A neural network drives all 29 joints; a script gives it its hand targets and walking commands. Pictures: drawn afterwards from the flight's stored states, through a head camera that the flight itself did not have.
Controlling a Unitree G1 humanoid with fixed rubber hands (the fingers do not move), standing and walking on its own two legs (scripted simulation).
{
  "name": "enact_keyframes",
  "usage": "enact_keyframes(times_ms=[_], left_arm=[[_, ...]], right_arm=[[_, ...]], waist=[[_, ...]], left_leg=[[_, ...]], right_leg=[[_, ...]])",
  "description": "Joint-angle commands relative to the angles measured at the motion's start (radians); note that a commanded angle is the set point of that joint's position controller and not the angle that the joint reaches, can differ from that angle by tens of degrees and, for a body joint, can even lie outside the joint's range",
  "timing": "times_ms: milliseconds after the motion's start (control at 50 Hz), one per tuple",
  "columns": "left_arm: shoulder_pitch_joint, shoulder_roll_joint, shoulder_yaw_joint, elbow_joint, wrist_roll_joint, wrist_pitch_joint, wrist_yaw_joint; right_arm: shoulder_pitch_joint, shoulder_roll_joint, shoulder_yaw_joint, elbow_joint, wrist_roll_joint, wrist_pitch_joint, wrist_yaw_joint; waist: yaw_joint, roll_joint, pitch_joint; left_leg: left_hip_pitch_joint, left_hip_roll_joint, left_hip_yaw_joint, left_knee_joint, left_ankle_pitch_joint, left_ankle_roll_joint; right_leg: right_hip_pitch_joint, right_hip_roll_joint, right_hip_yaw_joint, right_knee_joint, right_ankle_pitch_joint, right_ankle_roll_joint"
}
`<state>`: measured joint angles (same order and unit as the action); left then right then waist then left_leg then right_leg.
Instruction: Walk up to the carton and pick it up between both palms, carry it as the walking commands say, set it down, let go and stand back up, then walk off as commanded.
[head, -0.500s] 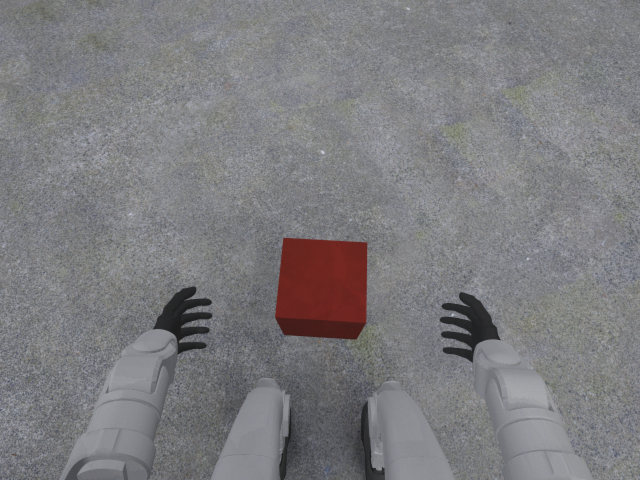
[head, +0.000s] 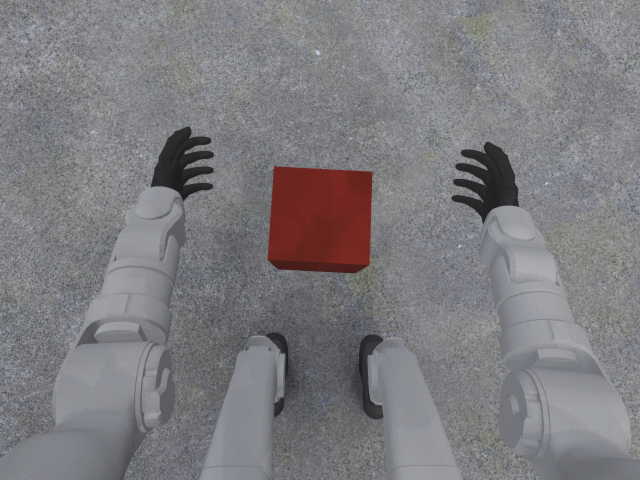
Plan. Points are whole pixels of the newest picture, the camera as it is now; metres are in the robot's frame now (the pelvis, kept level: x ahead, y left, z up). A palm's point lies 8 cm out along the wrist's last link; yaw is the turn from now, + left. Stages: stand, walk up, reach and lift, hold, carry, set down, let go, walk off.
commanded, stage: reach and lift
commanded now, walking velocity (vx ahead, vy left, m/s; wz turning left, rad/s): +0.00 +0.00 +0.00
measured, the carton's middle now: (319, 226) +0.48 +0.01 -0.54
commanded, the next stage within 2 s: none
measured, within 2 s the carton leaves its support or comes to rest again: neither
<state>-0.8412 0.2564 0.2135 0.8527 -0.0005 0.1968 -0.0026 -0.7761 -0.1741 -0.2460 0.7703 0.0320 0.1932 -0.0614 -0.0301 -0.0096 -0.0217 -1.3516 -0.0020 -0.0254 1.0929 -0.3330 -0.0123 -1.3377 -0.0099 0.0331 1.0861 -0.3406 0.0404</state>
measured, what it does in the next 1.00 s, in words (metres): lowers itself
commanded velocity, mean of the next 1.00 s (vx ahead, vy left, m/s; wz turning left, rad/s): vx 0.00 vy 0.00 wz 0.00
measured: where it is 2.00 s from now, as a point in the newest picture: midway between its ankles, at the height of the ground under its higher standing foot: (323, 390)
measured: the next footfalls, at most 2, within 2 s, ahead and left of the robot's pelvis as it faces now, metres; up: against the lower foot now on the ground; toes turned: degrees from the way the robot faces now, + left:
none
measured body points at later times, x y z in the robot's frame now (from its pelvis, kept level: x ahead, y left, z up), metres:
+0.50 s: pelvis +0.01 -0.01 -0.03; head +0.31 +0.00 +0.31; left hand +0.51 +0.20 -0.15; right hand +0.49 -0.21 -0.15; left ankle +0.08 +0.12 -0.63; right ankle +0.07 -0.14 -0.63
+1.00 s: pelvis -0.02 +0.00 -0.18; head +0.31 +0.01 +0.13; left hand +0.51 +0.20 -0.32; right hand +0.49 -0.21 -0.31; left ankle +0.08 +0.12 -0.63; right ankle +0.07 -0.14 -0.63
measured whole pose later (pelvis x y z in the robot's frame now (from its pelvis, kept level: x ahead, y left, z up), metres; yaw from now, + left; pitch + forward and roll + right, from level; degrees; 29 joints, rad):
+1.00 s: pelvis -0.02 +0.00 -0.18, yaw -2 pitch +49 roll -2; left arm -1.15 0.35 0.20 0.93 -0.08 0.10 0.03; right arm -1.07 -0.25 -0.24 0.83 0.11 0.10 -0.10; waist -0.02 -0.01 -0.04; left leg -2.11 -0.03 -0.06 1.75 -0.50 -0.04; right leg -2.09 0.04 0.04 1.74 -0.51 0.06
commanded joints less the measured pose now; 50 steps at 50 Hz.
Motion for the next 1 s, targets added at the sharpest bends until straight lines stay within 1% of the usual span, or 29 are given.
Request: enact_keyframes(times_ms=[0,80,160,240,280,340,420,480,540,620,780,860,980], left_arm=[[-0.271,0.105,0.023,-0.070,0.003,-0.062,0.001],[-0.318,0.112,0.050,-0.030,0.016,-0.100,0.000],[-0.361,0.119,0.080,-0.027,0.024,-0.121,-0.005],[-0.328,0.108,0.105,-0.039,0.040,-0.130,-0.016],[-0.318,0.107,0.117,-0.052,0.047,-0.134,-0.022],[-0.323,0.113,0.132,-0.069,0.052,-0.139,-0.031],[-0.353,0.117,0.133,-0.042,0.050,-0.139,-0.041],[-0.381,0.126,0.125,-0.014,0.046,-0.138,-0.042],[-0.406,0.143,0.110,-0.001,0.035,-0.134,-0.036],[-0.433,0.167,0.083,0.004,0.011,-0.130,-0.022],[-0.500,0.208,0.031,-0.048,-0.047,-0.123,0.016],[-0.520,0.211,0.009,-0.051,-0.070,-0.116,0.029],[-0.550,0.218,-0.008,-0.017,-0.088,-0.119,0.041]], right_arm=[[-0.224,-0.102,-0.021,-0.071,0.006,-0.063,0.001],[-0.272,-0.103,-0.034,-0.044,0.004,-0.097,0.004],[-0.314,-0.111,-0.057,-0.052,-0.015,-0.114,0.004],[-0.281,-0.100,-0.082,-0.069,-0.042,-0.124,0.007],[-0.276,-0.094,-0.092,-0.088,-0.050,-0.128,0.010],[-0.288,-0.084,-0.101,-0.112,-0.055,-0.130,0.015],[-0.323,-0.066,-0.099,-0.092,-0.051,-0.122,0.017],[-0.350,-0.065,-0.098,-0.061,-0.050,-0.117,0.014],[-0.372,-0.078,-0.096,-0.044,-0.046,-0.114,0.006],[-0.396,-0.099,-0.079,-0.038,-0.026,-0.112,-0.011],[-0.445,-0.154,-0.033,-0.082,0.039,-0.110,-0.041],[-0.464,-0.174,-0.016,-0.074,0.061,-0.107,-0.045],[-0.506,-0.191,0.005,-0.027,0.084,-0.112,-0.045]], waist=[[-0.002,0.058,-0.848],[0.004,0.065,-0.926],[0.004,0.061,-1.010],[0.002,0.054,-1.060],[0.004,0.049,-1.061],[0.010,0.036,-1.039],[0.014,0.018,-0.968],[0.014,0.021,-0.940],[0.009,0.032,-0.950],[0.007,0.046,-1.003],[0.010,0.063,-1.143],[0.009,0.071,-1.138],[0.014,0.067,-1.078]], left_leg=[[0.499,-0.059,0.047,-0.073,0.283,-0.032],[0.491,-0.060,0.043,-0.050,0.370,-0.031],[0.476,-0.060,0.040,-0.038,0.441,-0.027],[0.457,-0.058,0.035,-0.030,0.516,-0.025],[0.425,-0.057,0.034,-0.027,0.527,-0.024],[0.349,-0.057,0.040,-0.022,0.491,-0.020],[0.212,-0.059,0.052,0.008,0.368,-0.017],[0.135,-0.060,0.058,0.061,0.281,-0.022],[0.082,-0.062,0.063,0.132,0.228,-0.029],[0.031,-0.065,0.071,0.231,0.204,-0.036],[-0.018,-0.060,0.078,0.408,0.212,-0.039],[-0.054,-0.053,0.077,0.474,0.183,-0.039],[-0.140,-0.043,0.073,0.557,0.119,-0.037]], right_leg=[[0.295,0.078,-0.085,-0.071,0.216,0.003],[0.260,0.081,-0.084,-0.054,0.283,0.010],[0.252,0.083,-0.083,-0.046,0.353,0.017],[0.256,0.084,-0.081,-0.041,0.434,0.018],[0.255,0.083,-0.076,-0.039,0.454,0.017],[0.249,0.080,-0.068,-0.031,0.445,0.016],[0.192,0.075,-0.064,0.002,0.351,0.018],[0.121,0.076,-0.071,0.056,0.267,0.016],[0.055,0.080,-0.083,0.128,0.212,0.016],[0.000,0.086,-0.097,0.228,0.191,0.020],[-0.078,0.089,-0.110,0.403,0.191,0.024],[-0.149,0.085,-0.115,0.472,0.159,0.021],[-0.251,0.077,-0.121,0.565,0.103,0.020]])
